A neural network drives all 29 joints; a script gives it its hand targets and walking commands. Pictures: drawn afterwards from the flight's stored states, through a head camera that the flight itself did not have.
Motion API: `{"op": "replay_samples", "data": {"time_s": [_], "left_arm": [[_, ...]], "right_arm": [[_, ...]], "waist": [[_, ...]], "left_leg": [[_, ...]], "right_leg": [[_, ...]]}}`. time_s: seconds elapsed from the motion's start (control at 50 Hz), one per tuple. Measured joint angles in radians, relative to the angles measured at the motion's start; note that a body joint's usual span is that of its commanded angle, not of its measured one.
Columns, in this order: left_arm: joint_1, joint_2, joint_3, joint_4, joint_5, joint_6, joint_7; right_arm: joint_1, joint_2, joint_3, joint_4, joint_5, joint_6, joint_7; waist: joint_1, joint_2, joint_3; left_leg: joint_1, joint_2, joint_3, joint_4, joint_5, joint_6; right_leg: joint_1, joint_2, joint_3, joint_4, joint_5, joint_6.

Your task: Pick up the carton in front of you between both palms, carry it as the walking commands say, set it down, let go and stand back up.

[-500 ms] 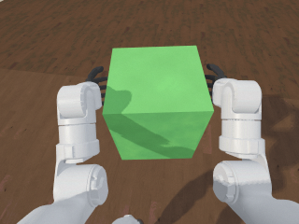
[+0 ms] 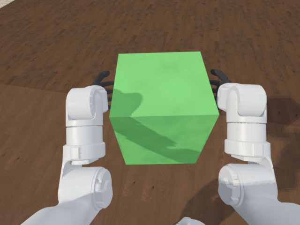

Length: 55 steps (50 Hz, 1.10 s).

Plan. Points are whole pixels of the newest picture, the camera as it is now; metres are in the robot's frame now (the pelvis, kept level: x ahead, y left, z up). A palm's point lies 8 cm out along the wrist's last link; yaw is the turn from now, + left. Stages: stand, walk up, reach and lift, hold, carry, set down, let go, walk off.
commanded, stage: carry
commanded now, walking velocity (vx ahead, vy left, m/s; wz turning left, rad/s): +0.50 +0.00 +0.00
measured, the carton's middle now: (160, 112) +0.38 +0.01 +0.08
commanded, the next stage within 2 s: none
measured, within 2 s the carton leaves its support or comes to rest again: neither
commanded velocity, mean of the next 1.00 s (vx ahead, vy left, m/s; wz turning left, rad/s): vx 0.50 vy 0.00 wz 0.00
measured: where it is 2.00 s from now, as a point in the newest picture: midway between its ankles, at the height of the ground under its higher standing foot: (154, 96)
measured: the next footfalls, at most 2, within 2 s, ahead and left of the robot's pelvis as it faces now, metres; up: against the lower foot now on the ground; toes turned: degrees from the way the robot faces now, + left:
left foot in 0.34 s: +0.37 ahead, +0.12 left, +0.02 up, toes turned +4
right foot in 0.78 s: +0.61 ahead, -0.08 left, +0.04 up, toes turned -6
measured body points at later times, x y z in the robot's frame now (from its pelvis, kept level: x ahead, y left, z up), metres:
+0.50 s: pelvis +0.28 +0.04 +0.03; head +0.31 +0.05 +0.48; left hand +0.68 +0.17 +0.16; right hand +0.65 -0.13 +0.16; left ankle +0.33 +0.12 -0.70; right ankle +0.20 -0.07 -0.60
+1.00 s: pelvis +0.56 +0.00 +0.06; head +0.60 -0.01 +0.51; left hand +0.93 +0.18 +0.20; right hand +0.96 -0.13 +0.20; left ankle +0.58 +0.13 -0.59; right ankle +0.57 -0.08 -0.68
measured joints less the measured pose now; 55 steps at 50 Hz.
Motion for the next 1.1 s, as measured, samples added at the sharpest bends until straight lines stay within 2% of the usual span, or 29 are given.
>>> {"op": "replay_samples", "data": {"time_s": [0.04,0.1,0.18,0.26,0.34,0.36,0.38,0.42,0.46,0.52,0.62,0.7,0.76,0.8,0.86,0.9,0.98,1.1], "left_arm": [[0.027,0.006,-0.008,-0.014,-0.017,0.007,0.004],[0.045,0.013,-0.006,-0.063,-0.045,0.013,0.015],[0.033,0.008,0.011,-0.123,-0.057,0.010,0.022],[0.011,0.005,0.018,-0.120,-0.052,0.008,0.021],[-0.004,0.019,0.015,-0.051,-0.041,0.015,0.013],[-0.005,0.031,0.015,-0.032,-0.040,0.015,0.008],[0.000,0.043,0.018,-0.014,-0.042,0.012,0.002],[0.010,0.052,0.022,0.014,-0.040,0.010,-0.003],[0.013,0.049,0.023,0.021,-0.034,0.019,-0.003],[0.009,0.036,0.023,-0.014,-0.023,0.030,-0.002],[0.003,0.015,0.035,-0.117,-0.013,0.033,0.004],[0.000,0.011,0.044,-0.141,-0.010,0.033,0.004],[-0.010,0.016,0.043,-0.092,-0.009,0.028,0.002],[-0.022,0.009,0.029,-0.030,0.000,0.007,0.001],[0.002,-0.002,0.004,0.016,0.008,-0.004,0.002],[0.033,0.004,-0.007,0.000,-0.010,0.003,0.006],[0.052,0.012,-0.003,-0.064,-0.045,0.008,0.020],[0.018,0.009,0.014,-0.118,-0.053,0.005,0.026]], "right_arm": [[0.002,0.008,0.002,0.003,-0.010,0.010,0.000],[-0.001,0.022,0.002,-0.034,-0.023,0.019,-0.001],[-0.006,0.032,-0.003,-0.110,-0.029,0.023,-0.003],[-0.011,0.031,-0.010,-0.124,-0.028,0.023,-0.003],[-0.026,0.024,-0.008,-0.045,-0.029,0.018,-0.002],[-0.032,0.029,-0.002,-0.012,-0.032,0.007,-0.002],[-0.032,0.036,0.008,0.017,-0.039,-0.006,-0.002],[-0.019,0.045,0.028,0.047,-0.045,-0.014,-0.005],[0.008,0.042,0.042,0.037,-0.030,-0.009,-0.008],[0.032,0.033,0.046,-0.016,0.002,-0.001,-0.021],[0.022,0.038,0.025,-0.104,0.020,-0.003,-0.036],[-0.002,0.042,0.013,-0.107,0.016,-0.005,-0.035],[-0.017,0.034,0.012,-0.062,0.005,-0.002,-0.028],[-0.018,0.012,0.008,-0.025,0.002,-0.002,-0.016],[-0.005,0.000,0.002,0.021,-0.003,-0.002,-0.003],[-0.001,0.007,0.005,0.025,-0.012,0.007,-0.003],[-0.003,0.023,0.007,-0.029,-0.026,0.017,-0.004],[-0.010,0.031,-0.004,-0.117,-0.029,0.021,-0.006]], "waist": [[0.021,-0.006,0.015],[0.035,-0.009,0.040],[0.040,-0.009,0.048],[0.031,-0.014,0.017],[0.000,-0.035,-0.028],[-0.015,-0.051,-0.032],[-0.035,-0.059,-0.032],[-0.069,-0.049,-0.025],[-0.092,-0.041,-0.007],[-0.110,-0.036,0.027],[-0.118,-0.031,0.049],[-0.108,-0.022,0.023],[-0.086,-0.005,-0.008],[-0.059,0.012,-0.015],[-0.007,0.000,-0.006],[0.015,-0.006,0.007],[0.037,-0.010,0.037],[0.038,-0.014,0.023]], "left_leg": [[-0.115,-0.010,-0.003,0.136,0.034,0.011],[-0.252,0.004,0.004,0.128,0.071,0.013],[-0.361,0.035,0.018,-0.030,0.111,0.001],[-0.352,0.045,0.040,-0.279,0.202,0.001],[-0.219,0.004,0.110,-0.529,0.263,0.028],[-0.199,-0.010,0.123,-0.524,0.299,0.033],[-0.192,-0.018,0.130,-0.489,0.275,0.035],[-0.165,-0.021,0.124,-0.466,0.208,0.039],[-0.120,-0.022,0.113,-0.498,0.184,0.038],[-0.051,-0.023,0.106,-0.561,0.176,0.038],[0.052,-0.019,0.094,-0.629,0.132,0.033],[0.144,-0.010,0.085,-0.667,0.073,0.011],[0.200,0.016,0.080,-0.623,-0.007,-0.011],[0.163,0.044,0.070,-0.435,-0.019,-0.016],[-0.014,0.004,0.002,-0.003,-0.005,-0.003],[-0.125,-0.005,0.001,0.126,0.030,0.007],[-0.292,0.014,0.010,0.088,0.078,0.006],[-0.357,0.045,0.037,-0.243,0.185,0.000]], "right_leg": [[0.050,0.000,0.012,-0.040,-0.015,0.008],[0.120,-0.003,0.022,-0.100,-0.027,0.009],[0.202,-0.006,0.031,-0.155,-0.062,0.015],[0.287,-0.013,0.043,-0.185,-0.123,0.038],[0.358,-0.046,0.050,-0.116,-0.237,0.071],[0.343,-0.068,0.052,-0.027,-0.266,0.075],[0.304,-0.071,0.075,0.105,-0.240,0.079],[0.186,-0.032,0.121,0.403,-0.222,0.070],[0.070,-0.011,0.126,0.583,-0.188,0.060],[-0.072,-0.017,0.117,0.613,-0.141,0.059],[-0.208,-0.051,0.104,0.431,-0.105,0.078],[-0.190,-0.057,0.077,0.182,-0.020,0.075],[-0.087,-0.024,0.017,-0.023,0.030,0.047],[-0.038,-0.006,-0.009,-0.031,0.082,0.018],[0.013,-0.002,0.000,-0.007,-0.006,0.004],[0.064,-0.004,0.012,-0.048,-0.021,0.011],[0.156,-0.009,0.025,-0.122,-0.041,0.014],[0.280,-0.017,0.038,-0.181,-0.117,0.038]]}}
